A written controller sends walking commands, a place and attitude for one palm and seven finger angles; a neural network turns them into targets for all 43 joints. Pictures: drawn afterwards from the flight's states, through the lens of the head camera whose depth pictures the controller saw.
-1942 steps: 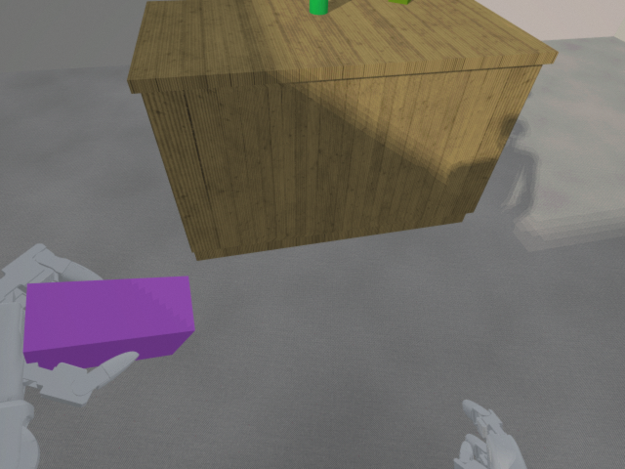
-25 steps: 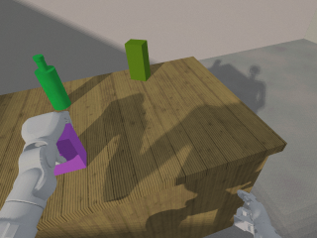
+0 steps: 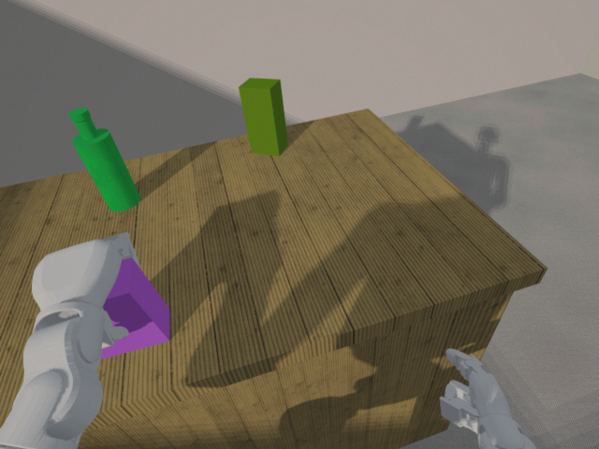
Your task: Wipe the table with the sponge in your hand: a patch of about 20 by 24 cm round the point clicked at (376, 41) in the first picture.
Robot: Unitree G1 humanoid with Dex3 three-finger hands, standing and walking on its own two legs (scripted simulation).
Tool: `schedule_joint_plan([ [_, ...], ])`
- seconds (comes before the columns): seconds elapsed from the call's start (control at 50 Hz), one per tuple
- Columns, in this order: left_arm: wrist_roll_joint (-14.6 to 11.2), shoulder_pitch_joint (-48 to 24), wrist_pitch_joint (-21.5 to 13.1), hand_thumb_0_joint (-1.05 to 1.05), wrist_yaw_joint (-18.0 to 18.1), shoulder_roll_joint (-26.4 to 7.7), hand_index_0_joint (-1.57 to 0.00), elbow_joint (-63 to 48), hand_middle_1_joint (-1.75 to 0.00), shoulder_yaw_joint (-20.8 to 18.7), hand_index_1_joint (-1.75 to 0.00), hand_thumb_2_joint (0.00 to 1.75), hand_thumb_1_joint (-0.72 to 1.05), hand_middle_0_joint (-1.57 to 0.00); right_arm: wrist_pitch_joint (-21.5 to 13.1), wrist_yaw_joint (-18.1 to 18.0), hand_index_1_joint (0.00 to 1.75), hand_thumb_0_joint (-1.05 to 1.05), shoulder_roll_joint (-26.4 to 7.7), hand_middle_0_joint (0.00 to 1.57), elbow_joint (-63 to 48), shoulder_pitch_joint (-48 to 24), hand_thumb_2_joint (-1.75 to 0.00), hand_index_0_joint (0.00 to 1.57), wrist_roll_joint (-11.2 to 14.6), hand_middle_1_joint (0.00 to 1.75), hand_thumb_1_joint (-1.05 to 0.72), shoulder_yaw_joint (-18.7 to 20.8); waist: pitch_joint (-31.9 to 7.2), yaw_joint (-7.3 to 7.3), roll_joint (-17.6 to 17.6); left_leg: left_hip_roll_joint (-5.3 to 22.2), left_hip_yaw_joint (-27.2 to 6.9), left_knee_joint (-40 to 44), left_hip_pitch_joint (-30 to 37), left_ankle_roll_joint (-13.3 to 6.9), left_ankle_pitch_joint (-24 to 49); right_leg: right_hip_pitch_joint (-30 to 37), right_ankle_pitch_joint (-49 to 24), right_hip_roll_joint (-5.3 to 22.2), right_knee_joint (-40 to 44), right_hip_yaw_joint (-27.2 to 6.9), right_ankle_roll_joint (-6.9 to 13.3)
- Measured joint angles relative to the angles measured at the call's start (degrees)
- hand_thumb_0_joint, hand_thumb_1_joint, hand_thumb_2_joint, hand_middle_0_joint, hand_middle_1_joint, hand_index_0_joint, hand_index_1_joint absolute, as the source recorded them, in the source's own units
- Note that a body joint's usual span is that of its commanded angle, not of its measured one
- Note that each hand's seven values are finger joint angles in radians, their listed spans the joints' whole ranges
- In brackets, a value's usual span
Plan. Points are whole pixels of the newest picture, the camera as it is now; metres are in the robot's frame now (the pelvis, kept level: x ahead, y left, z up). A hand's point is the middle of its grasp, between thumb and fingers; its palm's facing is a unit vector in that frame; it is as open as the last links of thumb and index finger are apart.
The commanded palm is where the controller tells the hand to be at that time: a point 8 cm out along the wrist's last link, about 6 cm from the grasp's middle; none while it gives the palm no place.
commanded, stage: wipe back along the first lane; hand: left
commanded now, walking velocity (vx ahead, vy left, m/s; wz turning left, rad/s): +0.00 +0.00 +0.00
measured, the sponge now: (122, 320) +0.24 +0.30 +0.07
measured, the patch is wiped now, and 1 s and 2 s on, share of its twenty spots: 0.95 0.95 0.95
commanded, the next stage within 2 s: lift the sponge slowly off the table in 0.26 s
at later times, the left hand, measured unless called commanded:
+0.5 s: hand (107, 314) +0.21 +0.27 +0.13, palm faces +0.17 -0.10 -0.98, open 9.9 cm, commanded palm +0.17 +0.26 +0.18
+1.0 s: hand (103, 316) +0.20 +0.27 +0.14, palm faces +0.14 -0.11 -0.98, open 9.9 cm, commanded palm +0.17 +0.26 +0.21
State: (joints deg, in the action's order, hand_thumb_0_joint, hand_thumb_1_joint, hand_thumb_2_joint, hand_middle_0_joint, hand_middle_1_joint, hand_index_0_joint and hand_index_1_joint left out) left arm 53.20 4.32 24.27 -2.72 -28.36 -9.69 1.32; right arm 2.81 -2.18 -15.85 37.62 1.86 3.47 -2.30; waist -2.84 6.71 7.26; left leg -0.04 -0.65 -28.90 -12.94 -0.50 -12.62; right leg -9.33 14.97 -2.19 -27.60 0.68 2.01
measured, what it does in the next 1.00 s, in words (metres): stands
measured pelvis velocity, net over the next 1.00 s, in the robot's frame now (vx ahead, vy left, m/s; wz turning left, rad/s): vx -0.01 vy -0.01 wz -0.01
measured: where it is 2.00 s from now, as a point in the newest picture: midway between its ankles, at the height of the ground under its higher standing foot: outside the picture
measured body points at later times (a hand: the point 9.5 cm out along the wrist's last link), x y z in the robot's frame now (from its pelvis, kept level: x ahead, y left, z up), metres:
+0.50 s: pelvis -0.01 +0.00 +0.00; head -0.05 -0.05 +0.44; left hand +0.20 +0.27 +0.18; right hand +0.25 -0.19 -0.06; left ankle +0.04 +0.11 -0.74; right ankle +0.00 -0.10 -0.74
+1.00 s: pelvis -0.01 -0.01 +0.00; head -0.05 -0.05 +0.44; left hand +0.19 +0.27 +0.19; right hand +0.25 -0.20 -0.06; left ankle +0.04 +0.11 -0.74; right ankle +0.00 -0.10 -0.74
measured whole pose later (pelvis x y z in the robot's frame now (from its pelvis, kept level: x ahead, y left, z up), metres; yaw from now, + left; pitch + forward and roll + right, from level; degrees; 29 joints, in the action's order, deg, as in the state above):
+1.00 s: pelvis -0.01 -0.01 +0.00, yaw +0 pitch -6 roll -1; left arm 49.3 8.4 26.3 -4.7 -30.2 -18.6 2.8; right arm 0.9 -3.6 -15.1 38.0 0.8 2.6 -3.5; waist -1.5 8.5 7.0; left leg 0.7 -0.7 -29.0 -11.2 0.2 -12.0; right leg -7.8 14.4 -3.0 -27.8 0.6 2.8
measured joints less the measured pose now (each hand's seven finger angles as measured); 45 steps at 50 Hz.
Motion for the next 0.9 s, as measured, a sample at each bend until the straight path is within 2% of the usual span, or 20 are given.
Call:
schedule_joint_plan([
  [0.16,0.8,2.7,1.9,0.0,0.5,1.4,-0.72,-4.4,-1.42,2.0,-1.4,1.06,-0.47,-0.69,0.0,0.2,0.3,0.01,0.3,0.2,0.0,-0.2,-0.9,0.19,0.1,0.3,-0.9,-0.2,-0.4,0.46,0.0,-0.2,0.1,0.0,0.3,-0.2,0.0,0.3,0.0,0.2,-0.2,-0.1,-0.2],
  [0.38,0.1,6.6,2.8,0.0,1.4,1.8,-0.72,-9.1,-1.42,2.0,-1.41,1.06,-0.47,-0.69,0.3,0.7,0.3,0.01,0.6,0.2,-0.4,-0.6,-0.9,0.19,0.0,0.3,-0.9,-0.5,-0.2,0.5,-0.2,0.1,0.5,-0.4,0.5,-0.1,-0.1,0.3,0.0,-0.1,-0.5,-0.5,-0.1],
  [0.8,-3.5,5.9,2.7,0.0,-1.0,-1.1,-0.74,-9.8,-1.39,1.0,-1.37,1.06,-0.49,-0.71,-0.9,-0.6,0.3,0.01,0.7,0.2,-0.2,-0.7,-0.9,0.2,-0.6,0.3,-0.9,-1.2,0.5,1.14,-0.4,0.7,0.1,-0.7,1.2,0.5,-0.1,1.1,-0.1,-0.8,-0.6,-0.3,0.5],
  [0.9,-3.6,4.9,2.5,0.0,-1.5,-1.2,-0.75,-9.3,-1.38,1.2,-1.36,1.06,-0.49,-0.72,-1.4,-1.1,0.3,0.01,0.6,0.2,0.0,-0.9,-0.9,0.2,-0.8,0.3,-0.9,-1.1,1.0,1.52,-0.3,0.8,0.0,-0.5,1.5,0.6,0.2,1.3,-0.3,-0.8,-0.5,-0.1,0.7],
])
